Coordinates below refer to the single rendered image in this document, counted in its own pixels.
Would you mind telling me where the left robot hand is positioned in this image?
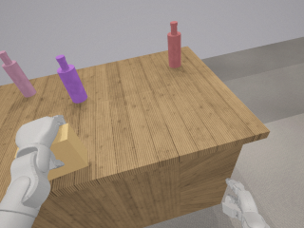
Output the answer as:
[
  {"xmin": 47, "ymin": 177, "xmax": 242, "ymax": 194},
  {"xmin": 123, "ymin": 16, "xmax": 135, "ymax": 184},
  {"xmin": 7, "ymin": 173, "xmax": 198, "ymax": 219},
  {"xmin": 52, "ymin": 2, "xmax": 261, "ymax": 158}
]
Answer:
[{"xmin": 15, "ymin": 115, "xmax": 66, "ymax": 170}]

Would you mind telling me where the table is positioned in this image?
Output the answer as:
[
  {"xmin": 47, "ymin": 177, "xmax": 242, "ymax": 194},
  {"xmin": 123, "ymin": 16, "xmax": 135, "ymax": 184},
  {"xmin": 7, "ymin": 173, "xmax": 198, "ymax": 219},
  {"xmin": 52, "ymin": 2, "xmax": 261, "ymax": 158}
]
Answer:
[{"xmin": 0, "ymin": 46, "xmax": 271, "ymax": 228}]

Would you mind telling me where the robot left forearm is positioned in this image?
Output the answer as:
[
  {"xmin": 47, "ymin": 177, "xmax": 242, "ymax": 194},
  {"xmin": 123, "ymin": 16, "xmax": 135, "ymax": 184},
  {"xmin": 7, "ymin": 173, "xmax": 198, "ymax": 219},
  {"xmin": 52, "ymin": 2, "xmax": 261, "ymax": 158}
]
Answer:
[{"xmin": 0, "ymin": 143, "xmax": 51, "ymax": 228}]

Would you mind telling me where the sponge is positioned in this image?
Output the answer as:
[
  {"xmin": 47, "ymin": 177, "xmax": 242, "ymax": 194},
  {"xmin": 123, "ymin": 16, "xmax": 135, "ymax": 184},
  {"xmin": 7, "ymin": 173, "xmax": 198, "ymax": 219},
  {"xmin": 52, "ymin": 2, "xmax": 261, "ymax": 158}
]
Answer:
[{"xmin": 14, "ymin": 123, "xmax": 88, "ymax": 181}]

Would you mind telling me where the right robot hand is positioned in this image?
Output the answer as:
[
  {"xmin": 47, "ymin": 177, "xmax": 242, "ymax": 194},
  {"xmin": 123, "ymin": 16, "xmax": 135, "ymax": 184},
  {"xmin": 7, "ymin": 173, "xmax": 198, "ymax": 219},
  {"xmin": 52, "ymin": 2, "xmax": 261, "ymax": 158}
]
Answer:
[{"xmin": 222, "ymin": 178, "xmax": 258, "ymax": 221}]

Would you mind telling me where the robot right forearm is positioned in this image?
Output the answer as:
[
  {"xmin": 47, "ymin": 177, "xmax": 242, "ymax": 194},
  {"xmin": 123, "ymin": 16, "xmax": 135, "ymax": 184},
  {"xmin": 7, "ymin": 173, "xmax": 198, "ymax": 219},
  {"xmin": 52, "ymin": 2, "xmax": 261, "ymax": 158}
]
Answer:
[{"xmin": 241, "ymin": 211, "xmax": 271, "ymax": 228}]

